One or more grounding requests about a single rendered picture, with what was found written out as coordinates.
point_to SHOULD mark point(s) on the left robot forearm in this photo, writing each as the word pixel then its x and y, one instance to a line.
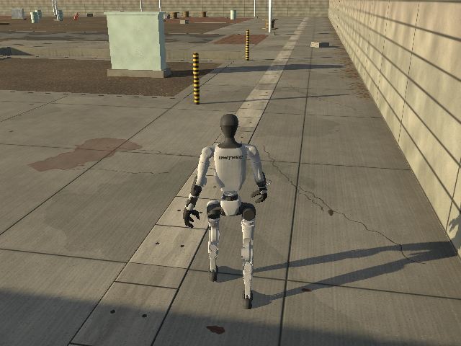
pixel 193 196

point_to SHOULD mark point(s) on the right robot foot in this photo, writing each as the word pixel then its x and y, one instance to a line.
pixel 247 302

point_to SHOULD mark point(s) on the robot right upper arm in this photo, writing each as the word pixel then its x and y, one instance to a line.
pixel 255 160

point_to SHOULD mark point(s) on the robot left upper arm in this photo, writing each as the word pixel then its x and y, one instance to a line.
pixel 203 165

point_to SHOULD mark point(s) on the robot left thigh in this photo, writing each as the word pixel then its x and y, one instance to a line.
pixel 213 216

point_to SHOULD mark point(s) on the right robot forearm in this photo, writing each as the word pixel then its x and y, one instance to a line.
pixel 262 185

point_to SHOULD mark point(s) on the left robot hand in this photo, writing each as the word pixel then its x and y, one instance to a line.
pixel 187 218

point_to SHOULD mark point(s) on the right robot hand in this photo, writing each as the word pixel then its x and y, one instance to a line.
pixel 261 199

